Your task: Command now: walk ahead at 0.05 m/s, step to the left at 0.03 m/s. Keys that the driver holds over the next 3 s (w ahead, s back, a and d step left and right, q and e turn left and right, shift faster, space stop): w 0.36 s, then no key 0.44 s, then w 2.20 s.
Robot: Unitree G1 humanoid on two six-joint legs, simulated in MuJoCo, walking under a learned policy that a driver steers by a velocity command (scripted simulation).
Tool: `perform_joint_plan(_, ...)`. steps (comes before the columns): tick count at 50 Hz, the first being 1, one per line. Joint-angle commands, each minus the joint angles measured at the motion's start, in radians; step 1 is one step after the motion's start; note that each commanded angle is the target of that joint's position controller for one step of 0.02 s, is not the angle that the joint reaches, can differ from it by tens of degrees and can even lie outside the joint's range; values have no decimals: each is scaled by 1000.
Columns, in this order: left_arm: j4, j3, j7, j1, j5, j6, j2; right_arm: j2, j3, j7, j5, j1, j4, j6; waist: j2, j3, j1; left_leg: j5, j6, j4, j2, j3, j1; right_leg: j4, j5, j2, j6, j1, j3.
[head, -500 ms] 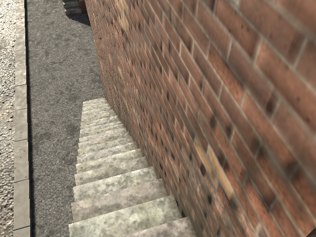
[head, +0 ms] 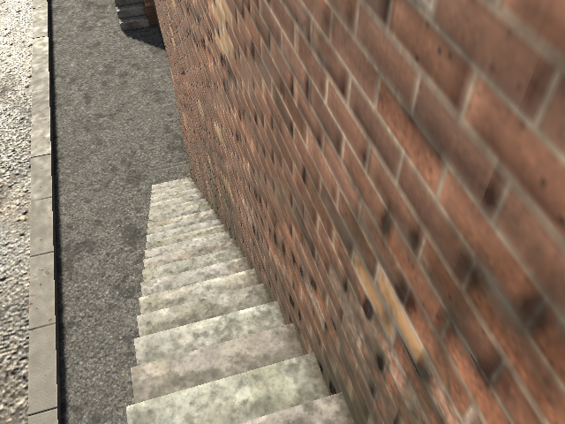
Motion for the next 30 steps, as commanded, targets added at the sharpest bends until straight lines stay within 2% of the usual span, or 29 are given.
perform_joint_plan(1, 4, 12, 0, 95, -2, -11, 103, -90, -24, -4, 0, 47, -20, -12, 4, 15, -8, 202, 21, -33, 29, -18, 70, -62, 237, 32, -24, -121, -62)
perform_joint_plan(10, 16, 12, -2, 100, -4, -19, 90, -63, -25, -14, -2, 91, 24, -17, -1, 37, -9, 109, 10, -10, 21, -20, 9, -60, 207, 30, -39, -131, -58)
perform_joint_plan(18, 20, 13, -8, 108, -10, -25, 75, -37, -16, -19, -1, 127, 65, -18, 2, 50, -10, 55, 0, -4, 24, -29, -13, -70, 153, 29, -46, -146, -55)
perform_joint_plan(19, -41, 81, 99, -30, -7, 19, 173, -210, -55, -81, -121, 104, 1, 21, -136, 16, -49, -272, 112, -37, 235, -268, 103, 40, -206, 128, -74, -294, -107)
perform_joint_plan(20, -43, 67, 150, -33, -8, 29, 103, -266, -67, -96, -103, 152, 25, 32, 73, 48, -56, -288, 207, -110, 325, -430, 32, 102, -143, 113, -100, -316, -76)
perform_joint_plan(21, -13, 14, 89, 97, 6, 0, -16, 21, 20, -55, 18, 20, -22, -41, 213, 65, 46, -104, 109, -52, 227, -258, -198, 48, 88, -16, -47, -66, 53)
perform_joint_plan(22, -26, -12, 34, 98, -8, -26, -82, 92, 41, -30, 72, -32, -3, -45, 71, 55, 77, 15, 4, 29, 89, -94, -286, -97, 434, -28, -33, 47, 36)
perform_joint_plan(23, -24, 8, 1, 111, -11, -49, 31, -12, -6, -50, 46, 108, 18, -33, 0, 12, -23, 49, -49, 98, 47, -12, -162, -87, 641, -83, -64, -24, 133)
perform_joint_plan(24, -12, 16, -28, 98, -28, -61, 90, -21, -8, -52, 26, 168, 48, -26, -3, -13, -52, 77, -80, 88, 70, -24, -58, -71, 589, -80, -80, -80, 104)
perform_joint_plan(25, -9, 25, -38, 91, -40, -60, 117, -35, -10, -41, -2, 166, 63, -14, 12, 17, -36, 76, -78, 71, 45, -14, -37, -72, 378, -5, -65, -121, 27)
perform_joint_plan(26, -4, 30, -37, 108, -35, -57, 133, -53, -13, -33, -25, 164, 71, -9, 10, 33, -23, 58, -63, 71, 34, 1, -40, -85, 261, 28, -46, -138, -3)
perform_joint_plan(27, -7, 30, -33, 98, -25, -55, 127, -46, -12, -32, -29, 165, 78, -9, 9, 44, -25, 71, -45, 71, 33, 3, -50, -81, 253, 33, -44, -140, -12)
perform_joint_plan(29, -13, 24, -28, 95, -15, -46, 80, -36, -8, -33, -15, 152, 87, -17, 19, 44, -14, 80, -26, 65, 36, -8, -62, -59, 270, 33, -57, -136, -21)
perform_joint_plan(30, -9, 23, -25, 100, -14, -44, 70, -34, -7, -33, -11, 140, 87, -20, 15, 40, -12, 74, -26, 64, 37, -12, -64, -58, 259, 31, -62, -136, -22)
Next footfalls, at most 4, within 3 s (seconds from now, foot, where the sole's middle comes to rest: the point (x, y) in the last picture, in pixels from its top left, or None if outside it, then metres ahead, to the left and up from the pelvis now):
1.12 left None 0.06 0.16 -0.77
1.68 right None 0.30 0.02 -0.97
2.08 left None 0.47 0.35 -1.16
2.56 right None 0.57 0.16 -1.16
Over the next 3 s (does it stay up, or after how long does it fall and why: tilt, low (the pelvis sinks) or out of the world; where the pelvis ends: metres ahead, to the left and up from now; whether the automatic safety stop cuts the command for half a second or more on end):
stays up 0.70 0.31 -0.55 its command is cut before an obstacle after 0.8 s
